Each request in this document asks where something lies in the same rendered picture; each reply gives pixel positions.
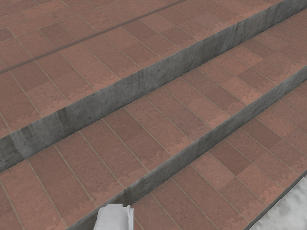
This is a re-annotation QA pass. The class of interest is robot left thigh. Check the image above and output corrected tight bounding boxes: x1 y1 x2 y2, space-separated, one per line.
93 203 134 230

